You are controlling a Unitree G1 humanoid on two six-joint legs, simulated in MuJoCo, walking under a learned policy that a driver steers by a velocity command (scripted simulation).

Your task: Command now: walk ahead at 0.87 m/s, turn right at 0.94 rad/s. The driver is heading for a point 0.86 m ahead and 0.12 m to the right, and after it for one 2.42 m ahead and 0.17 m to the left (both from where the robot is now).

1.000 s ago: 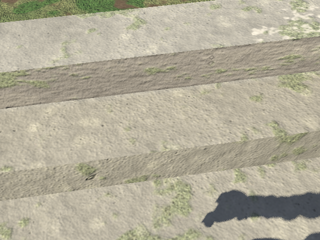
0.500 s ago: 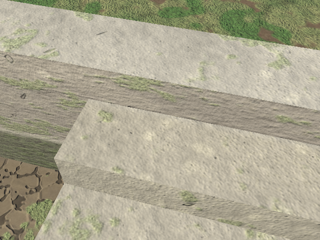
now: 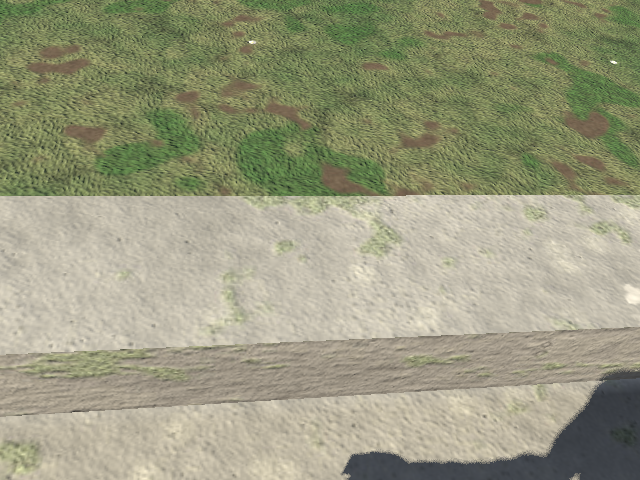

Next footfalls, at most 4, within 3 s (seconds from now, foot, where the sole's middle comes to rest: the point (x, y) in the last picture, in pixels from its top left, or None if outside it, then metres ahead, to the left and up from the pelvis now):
0.32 left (220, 469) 0.45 0.16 -0.46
0.72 right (515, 303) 0.73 -0.31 -0.30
1.24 left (462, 160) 1.13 -0.26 -0.30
1.66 right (490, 70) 1.58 -0.40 -0.30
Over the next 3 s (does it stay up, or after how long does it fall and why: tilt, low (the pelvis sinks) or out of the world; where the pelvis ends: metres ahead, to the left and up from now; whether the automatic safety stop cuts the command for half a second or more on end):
stays up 2.37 0.37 0.45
